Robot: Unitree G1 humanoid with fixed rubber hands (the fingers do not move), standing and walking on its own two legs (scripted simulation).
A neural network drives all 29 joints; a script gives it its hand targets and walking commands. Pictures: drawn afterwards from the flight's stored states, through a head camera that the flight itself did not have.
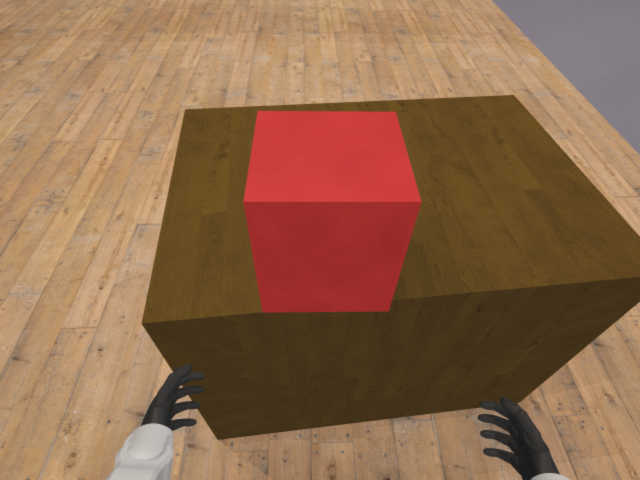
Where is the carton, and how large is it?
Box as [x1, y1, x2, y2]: [243, 111, 420, 312]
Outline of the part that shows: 257,111 243,202 262,311 267,312 388,310 420,204 420,198 395,112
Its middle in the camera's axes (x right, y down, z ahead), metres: +0.01 -0.04 +0.62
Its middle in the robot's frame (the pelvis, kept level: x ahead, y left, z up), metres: +0.48 +0.02 +0.04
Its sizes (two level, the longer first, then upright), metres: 0.210 0.200 0.250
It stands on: a pedestal, 0.69 m high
